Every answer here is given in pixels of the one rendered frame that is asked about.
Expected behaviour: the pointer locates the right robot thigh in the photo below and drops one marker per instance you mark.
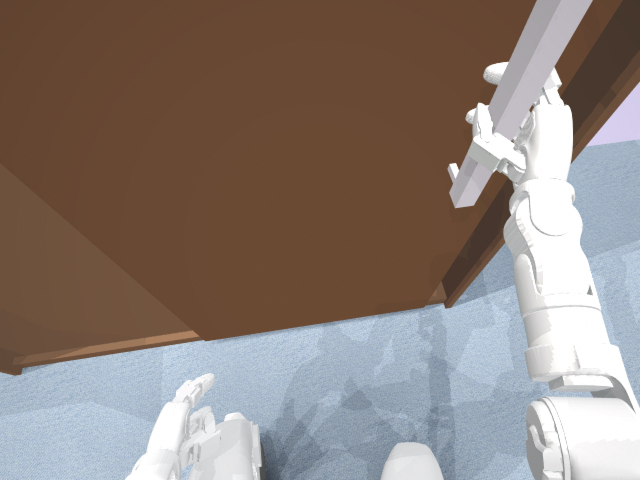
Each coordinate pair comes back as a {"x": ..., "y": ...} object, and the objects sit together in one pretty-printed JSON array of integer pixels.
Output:
[{"x": 411, "y": 461}]

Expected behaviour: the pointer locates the right robot upper arm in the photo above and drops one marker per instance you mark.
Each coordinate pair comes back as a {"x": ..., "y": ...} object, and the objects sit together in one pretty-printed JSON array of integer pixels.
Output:
[{"x": 582, "y": 438}]

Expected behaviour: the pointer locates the robot thigh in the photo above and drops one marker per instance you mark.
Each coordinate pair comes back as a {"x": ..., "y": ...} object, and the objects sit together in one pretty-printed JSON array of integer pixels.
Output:
[
  {"x": 238, "y": 456},
  {"x": 411, "y": 461}
]

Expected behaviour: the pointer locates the right robot hand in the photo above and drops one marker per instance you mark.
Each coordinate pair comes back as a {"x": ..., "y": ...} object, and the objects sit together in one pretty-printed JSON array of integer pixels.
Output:
[{"x": 545, "y": 137}]

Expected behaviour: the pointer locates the robot right forearm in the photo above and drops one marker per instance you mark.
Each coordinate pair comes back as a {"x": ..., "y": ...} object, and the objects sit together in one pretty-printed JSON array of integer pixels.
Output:
[{"x": 568, "y": 343}]

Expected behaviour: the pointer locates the left robot hand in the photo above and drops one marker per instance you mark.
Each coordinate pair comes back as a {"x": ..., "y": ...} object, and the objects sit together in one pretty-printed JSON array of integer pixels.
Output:
[{"x": 176, "y": 431}]

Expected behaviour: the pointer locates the wardrobe door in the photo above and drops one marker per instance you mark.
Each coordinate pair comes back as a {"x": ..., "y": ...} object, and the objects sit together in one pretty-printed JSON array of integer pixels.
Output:
[
  {"x": 59, "y": 291},
  {"x": 260, "y": 165}
]

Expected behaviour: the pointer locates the robot left forearm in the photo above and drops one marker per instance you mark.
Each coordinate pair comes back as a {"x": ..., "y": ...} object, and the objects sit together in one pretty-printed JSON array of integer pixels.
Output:
[{"x": 157, "y": 465}]

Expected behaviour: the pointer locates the left robot thigh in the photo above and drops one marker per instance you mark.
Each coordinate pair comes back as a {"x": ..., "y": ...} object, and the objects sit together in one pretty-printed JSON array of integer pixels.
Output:
[{"x": 238, "y": 456}]

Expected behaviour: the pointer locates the handle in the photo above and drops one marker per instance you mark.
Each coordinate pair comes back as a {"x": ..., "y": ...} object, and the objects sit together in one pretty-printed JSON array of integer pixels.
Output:
[{"x": 546, "y": 34}]

